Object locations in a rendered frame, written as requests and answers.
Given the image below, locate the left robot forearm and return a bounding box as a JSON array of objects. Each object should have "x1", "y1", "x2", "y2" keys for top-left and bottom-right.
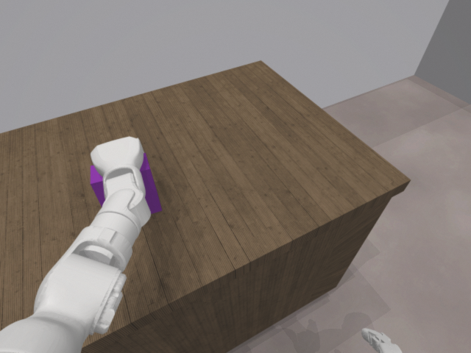
[{"x1": 34, "y1": 164, "x2": 151, "y2": 313}]

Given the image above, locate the left robot upper arm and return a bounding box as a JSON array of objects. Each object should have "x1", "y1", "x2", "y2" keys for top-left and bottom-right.
[{"x1": 0, "y1": 253, "x2": 127, "y2": 353}]

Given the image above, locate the sponge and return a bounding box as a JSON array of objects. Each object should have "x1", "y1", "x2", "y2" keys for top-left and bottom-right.
[{"x1": 91, "y1": 153, "x2": 162, "y2": 214}]

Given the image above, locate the robot left hand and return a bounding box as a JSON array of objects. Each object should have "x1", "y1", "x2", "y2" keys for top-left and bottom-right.
[{"x1": 91, "y1": 137, "x2": 144, "y2": 177}]

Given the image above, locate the robot right hand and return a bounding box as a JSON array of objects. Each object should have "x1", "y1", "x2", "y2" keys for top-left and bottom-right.
[{"x1": 361, "y1": 328, "x2": 402, "y2": 353}]

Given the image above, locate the table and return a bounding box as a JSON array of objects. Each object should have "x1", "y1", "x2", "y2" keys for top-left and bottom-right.
[{"x1": 0, "y1": 60, "x2": 411, "y2": 353}]

